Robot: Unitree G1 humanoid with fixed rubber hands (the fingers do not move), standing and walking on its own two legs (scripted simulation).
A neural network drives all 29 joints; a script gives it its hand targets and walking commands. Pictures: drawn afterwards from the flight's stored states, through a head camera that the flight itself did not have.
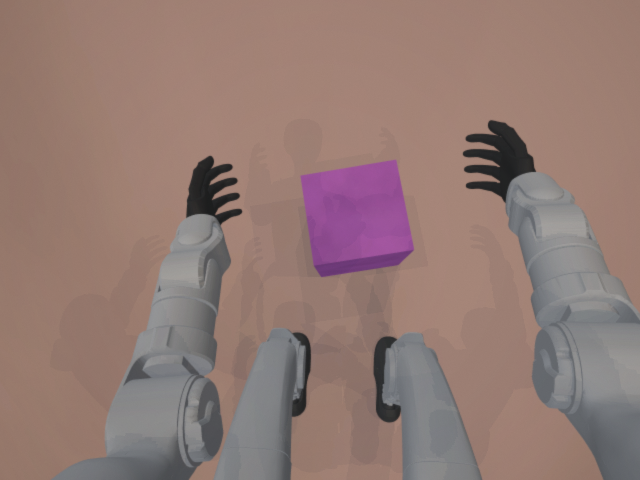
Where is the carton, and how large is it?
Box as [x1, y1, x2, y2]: [301, 160, 413, 276]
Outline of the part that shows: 395,160 301,175 313,263 321,276 398,264 413,250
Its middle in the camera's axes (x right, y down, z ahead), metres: +0.08 -0.04 +0.94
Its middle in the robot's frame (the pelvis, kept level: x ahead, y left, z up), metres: +0.50 -0.01 -0.54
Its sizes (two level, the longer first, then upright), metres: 0.210 0.200 0.250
